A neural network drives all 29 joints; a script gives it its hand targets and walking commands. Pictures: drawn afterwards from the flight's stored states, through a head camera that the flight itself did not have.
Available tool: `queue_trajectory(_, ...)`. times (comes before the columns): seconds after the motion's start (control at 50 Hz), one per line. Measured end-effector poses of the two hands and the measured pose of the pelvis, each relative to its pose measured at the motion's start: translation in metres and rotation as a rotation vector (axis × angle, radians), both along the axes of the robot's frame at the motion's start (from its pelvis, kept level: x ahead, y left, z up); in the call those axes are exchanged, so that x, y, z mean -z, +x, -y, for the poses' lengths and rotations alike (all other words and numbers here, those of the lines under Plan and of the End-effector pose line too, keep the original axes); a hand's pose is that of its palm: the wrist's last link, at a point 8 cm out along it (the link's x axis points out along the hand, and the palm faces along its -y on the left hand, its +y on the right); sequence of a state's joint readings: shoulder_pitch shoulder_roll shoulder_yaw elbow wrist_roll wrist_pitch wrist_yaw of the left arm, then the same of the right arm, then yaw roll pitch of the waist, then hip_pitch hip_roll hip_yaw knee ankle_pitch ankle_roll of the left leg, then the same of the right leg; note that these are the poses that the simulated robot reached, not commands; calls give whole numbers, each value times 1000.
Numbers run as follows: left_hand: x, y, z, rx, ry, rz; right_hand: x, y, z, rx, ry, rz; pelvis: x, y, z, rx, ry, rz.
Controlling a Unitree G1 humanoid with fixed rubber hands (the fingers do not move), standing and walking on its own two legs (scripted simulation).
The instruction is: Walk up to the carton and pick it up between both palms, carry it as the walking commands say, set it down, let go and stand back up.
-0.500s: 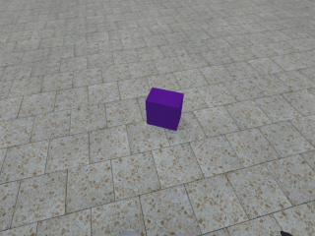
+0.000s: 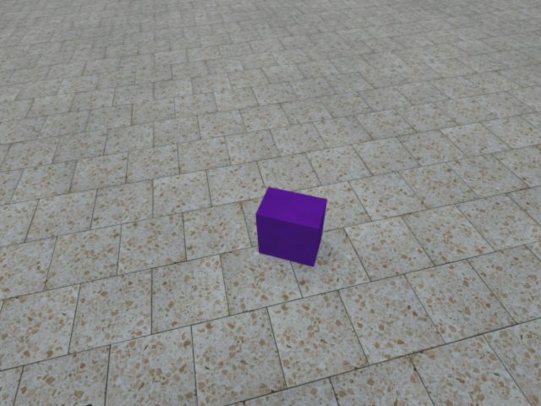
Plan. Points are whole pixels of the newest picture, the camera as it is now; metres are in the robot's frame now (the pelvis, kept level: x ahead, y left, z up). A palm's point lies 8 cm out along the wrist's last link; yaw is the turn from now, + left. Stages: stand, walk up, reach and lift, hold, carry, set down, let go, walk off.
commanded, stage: walk up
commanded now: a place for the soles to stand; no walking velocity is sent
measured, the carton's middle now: (291, 227) +0.93 -0.05 -0.63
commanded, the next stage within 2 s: none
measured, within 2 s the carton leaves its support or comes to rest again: neither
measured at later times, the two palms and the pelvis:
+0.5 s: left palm (96, 341) +0.26 +0.33 -0.09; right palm (490, 380) +0.19 -0.31 -0.09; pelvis +0.16 +0.01 +0.00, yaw +0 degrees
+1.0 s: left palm (114, 282) +0.38 +0.34 -0.10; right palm (444, 286) +0.36 -0.30 -0.09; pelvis +0.31 +0.02 -0.01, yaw +1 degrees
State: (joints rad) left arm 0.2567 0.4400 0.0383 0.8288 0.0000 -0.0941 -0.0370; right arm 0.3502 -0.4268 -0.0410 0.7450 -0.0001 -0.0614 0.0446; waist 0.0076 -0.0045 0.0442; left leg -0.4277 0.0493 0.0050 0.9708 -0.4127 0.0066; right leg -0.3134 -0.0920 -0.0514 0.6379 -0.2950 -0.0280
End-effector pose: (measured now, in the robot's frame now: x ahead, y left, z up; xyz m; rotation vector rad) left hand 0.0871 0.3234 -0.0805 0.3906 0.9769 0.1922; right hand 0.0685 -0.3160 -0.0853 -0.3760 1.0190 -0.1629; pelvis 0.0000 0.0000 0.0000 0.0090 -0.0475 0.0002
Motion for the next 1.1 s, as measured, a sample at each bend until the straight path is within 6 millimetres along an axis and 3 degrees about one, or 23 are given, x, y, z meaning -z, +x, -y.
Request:
queue_trajectory(0.1, 8, 18, -19, -25, -17, -40, -2, 41, -19, -40, 5, -14, 1, 30, -16, -6, -16, -23)
queue_trajectory(0.18, 28, 45, -31, -17, -35, -100, 2, 53, -28, -8, -27, -24, 11, 57, -31, -8, -28, -32)
queue_trajectory(0.3, 18, 103, -24, 35, -41, -109, -13, 61, -22, 52, -55, -80, -3, 95, -29, -6, -29, -66)
queue_trajectory(0.4, 14, 150, -8, 75, -31, -86, -5, 77, -10, 74, -40, -124, -2, 125, -16, -6, -12, -95)
queue_trajectory(0.48, 12, 169, -1, 52, -15, -39, 5, 112, -3, 52, -24, -107, 4, 149, -7, -5, -2, -54)
queue_trajectory(0.56, 2, 176, -10, 1, -1, -16, 0, 162, -9, 3, -15, -46, -1, 174, -10, -11, 4, -14)
queue_trajectory(0.66, 13, 185, -27, -37, -24, -61, -5, 218, -26, -48, -18, -17, 1, 204, -25, -13, -15, -26)
queue_trajectory(0.74, 32, 206, -37, -40, -42, -115, 0, 236, -35, -30, -43, -11, 12, 230, -37, -15, -28, -24)
queue_trajectory(0.84, 24, 244, -33, -3, -41, -134, -11, 245, -30, 15, -57, -44, 1, 258, -36, -13, -28, -48)
queue_trajectory(0.94, 21, 278, -21, 19, -25, -130, -2, 263, -17, 36, -39, -88, 3, 287, -23, -12, -12, -74)
queue_trajectory(1.0, 22, 292, -16, -2, -7, -95, 8, 287, -12, 24, -28, -90, 9, 305, -17, -11, -6, -51)
queue_trajectory(1.1, 11, 301, -25, -50, 14, -87, 2, 343, -21, -17, -20, -37, 2, 333, -21, -11, 0, -26)
